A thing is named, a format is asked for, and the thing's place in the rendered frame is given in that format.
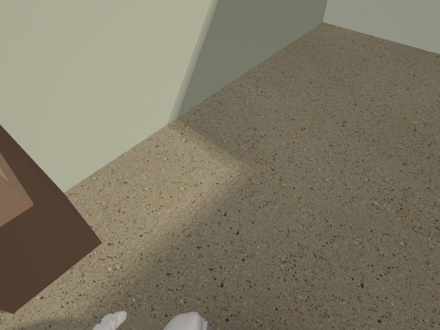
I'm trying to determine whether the robot left hand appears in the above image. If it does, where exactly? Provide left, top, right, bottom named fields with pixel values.
left=92, top=311, right=127, bottom=330

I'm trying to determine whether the robot left thigh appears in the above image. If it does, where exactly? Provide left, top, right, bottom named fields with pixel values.
left=163, top=313, right=208, bottom=330

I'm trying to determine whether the cabinet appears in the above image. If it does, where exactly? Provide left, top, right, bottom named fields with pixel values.
left=0, top=125, right=102, bottom=314

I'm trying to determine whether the drawer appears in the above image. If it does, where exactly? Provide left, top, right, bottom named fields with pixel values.
left=0, top=153, right=33, bottom=227

